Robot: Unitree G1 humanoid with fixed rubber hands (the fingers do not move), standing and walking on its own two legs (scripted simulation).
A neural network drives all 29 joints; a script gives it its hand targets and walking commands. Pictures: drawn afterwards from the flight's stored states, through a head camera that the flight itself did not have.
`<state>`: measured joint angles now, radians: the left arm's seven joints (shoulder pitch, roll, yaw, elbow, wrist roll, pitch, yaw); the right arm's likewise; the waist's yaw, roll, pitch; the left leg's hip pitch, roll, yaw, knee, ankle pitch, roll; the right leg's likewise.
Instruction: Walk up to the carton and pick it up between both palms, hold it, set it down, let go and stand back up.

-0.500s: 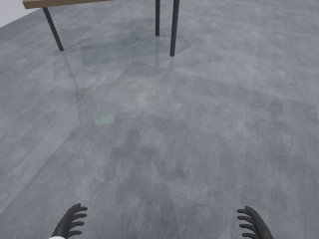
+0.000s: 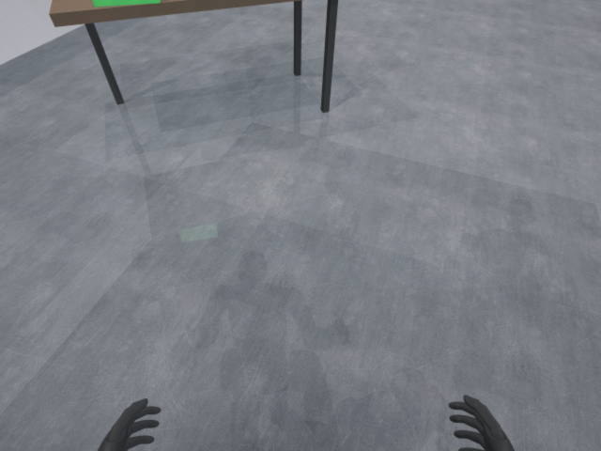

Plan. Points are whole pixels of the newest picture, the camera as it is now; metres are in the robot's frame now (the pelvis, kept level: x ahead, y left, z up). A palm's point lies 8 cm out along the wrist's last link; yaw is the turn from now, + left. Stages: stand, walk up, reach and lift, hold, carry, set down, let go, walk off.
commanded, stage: stand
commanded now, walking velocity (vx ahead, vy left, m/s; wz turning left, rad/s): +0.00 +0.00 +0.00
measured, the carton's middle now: out of the picture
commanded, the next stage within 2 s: walk up in 0.72 s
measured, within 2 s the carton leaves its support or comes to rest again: neither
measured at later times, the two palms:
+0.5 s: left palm out of the picture +0.12 +0.26 -0.09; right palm out of the picture +0.13 -0.26 -0.09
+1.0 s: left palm out of the picture +0.09 +0.28 -0.09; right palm out of the picture +0.12 -0.27 -0.09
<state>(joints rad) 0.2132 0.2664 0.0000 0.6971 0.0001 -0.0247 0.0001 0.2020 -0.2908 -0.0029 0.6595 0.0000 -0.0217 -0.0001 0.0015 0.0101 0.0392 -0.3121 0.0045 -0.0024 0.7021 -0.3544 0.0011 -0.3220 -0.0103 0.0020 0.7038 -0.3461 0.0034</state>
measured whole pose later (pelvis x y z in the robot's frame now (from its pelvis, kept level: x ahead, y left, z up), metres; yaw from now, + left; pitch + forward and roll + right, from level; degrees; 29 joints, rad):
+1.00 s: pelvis -0.01 +0.00 +0.00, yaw +2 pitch -3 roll +1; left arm 0.24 0.31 0.00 0.77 0.00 -0.09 -0.02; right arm 0.22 -0.33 -0.01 0.74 0.00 -0.02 0.06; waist 0.00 0.00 0.04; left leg -0.36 -0.01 0.00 0.81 -0.44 0.03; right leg -0.31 -0.04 -0.01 0.70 -0.37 -0.02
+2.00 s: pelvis +0.27 +0.17 -0.01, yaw +19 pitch -2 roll -1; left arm 0.36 0.44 0.00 0.77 0.00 -0.08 -0.03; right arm 0.27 -0.44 -0.08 0.74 0.00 -0.08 0.08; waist 0.03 0.02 0.05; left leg -0.45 -0.02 -0.01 0.75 -0.26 0.04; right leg -0.31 -0.09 -0.05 1.10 -0.48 -0.01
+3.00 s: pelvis +0.54 +0.25 +0.00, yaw +26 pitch -3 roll +0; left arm 0.28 0.44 0.00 0.78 0.00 -0.05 -0.05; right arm 0.32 -0.44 -0.07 0.73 0.00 -0.08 0.06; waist 0.00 -0.04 0.04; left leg -0.35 0.00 -0.02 0.71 -0.31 0.01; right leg -0.48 -0.09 -0.02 1.06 -0.33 -0.02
